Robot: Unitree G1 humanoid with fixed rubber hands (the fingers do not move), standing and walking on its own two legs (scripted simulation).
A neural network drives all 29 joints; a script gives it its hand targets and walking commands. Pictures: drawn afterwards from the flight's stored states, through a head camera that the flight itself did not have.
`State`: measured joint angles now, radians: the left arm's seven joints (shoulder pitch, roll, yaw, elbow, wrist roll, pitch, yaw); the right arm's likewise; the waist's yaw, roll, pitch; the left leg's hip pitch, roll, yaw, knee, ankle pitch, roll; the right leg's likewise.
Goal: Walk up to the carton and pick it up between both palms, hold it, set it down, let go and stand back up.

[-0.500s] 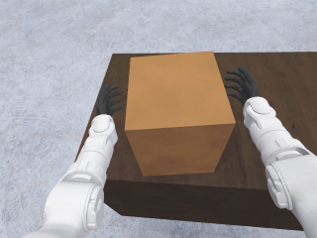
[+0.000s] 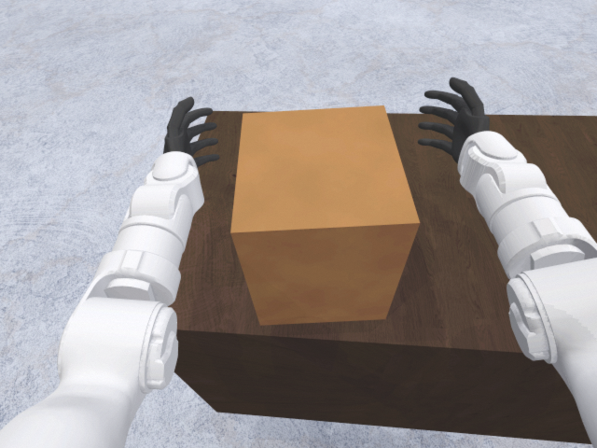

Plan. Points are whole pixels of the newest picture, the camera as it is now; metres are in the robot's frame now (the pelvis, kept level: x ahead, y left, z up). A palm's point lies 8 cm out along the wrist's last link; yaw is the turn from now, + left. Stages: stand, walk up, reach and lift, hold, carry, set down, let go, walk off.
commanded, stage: set down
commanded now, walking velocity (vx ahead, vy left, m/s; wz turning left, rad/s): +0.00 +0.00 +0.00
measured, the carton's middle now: (318, 222) +0.45 +0.03 +0.03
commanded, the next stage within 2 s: none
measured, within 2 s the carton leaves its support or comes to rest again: neither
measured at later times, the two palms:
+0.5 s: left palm (160, 136) +0.44 +0.22 +0.20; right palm (501, 119) +0.48 -0.18 +0.19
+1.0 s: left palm (172, 210) +0.37 +0.20 +0.14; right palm (505, 206) +0.41 -0.19 +0.13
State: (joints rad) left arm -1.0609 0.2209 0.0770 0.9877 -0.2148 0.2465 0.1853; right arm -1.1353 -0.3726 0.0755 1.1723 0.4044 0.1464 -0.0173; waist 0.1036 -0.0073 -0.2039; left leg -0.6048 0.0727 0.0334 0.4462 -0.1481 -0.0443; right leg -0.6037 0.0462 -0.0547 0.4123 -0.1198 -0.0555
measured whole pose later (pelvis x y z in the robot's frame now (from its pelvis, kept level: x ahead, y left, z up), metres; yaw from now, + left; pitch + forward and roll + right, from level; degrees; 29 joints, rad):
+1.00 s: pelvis +0.00 +0.00 +0.01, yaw +0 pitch +7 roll +1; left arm -0.54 0.16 0.16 0.19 -0.14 0.61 0.14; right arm -0.61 -0.40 0.06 0.52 0.39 0.28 -0.02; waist 0.05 0.00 -0.06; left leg -0.32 0.05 0.04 0.34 -0.13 -0.04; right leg -0.36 0.04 -0.01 0.37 -0.13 -0.05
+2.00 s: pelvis +0.02 +0.01 +0.01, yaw -1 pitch -1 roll +1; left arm 0.13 0.07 0.01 0.21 -0.06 -0.03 0.17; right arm 0.12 -0.26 0.04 0.36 0.28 -0.19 0.06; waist 0.03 -0.02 0.03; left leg -0.13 0.03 0.04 0.33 -0.18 -0.03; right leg -0.17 0.04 0.02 0.37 -0.18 -0.04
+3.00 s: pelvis +0.04 +0.03 +0.01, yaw -1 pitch -3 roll -1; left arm 0.27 0.16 -0.02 0.45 -0.02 0.02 0.08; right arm 0.23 -0.18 0.00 0.68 0.06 -0.23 0.06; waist 0.04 -0.02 0.06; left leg -0.06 0.02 0.05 0.34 -0.23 0.00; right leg -0.07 0.03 0.03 0.31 -0.19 -0.01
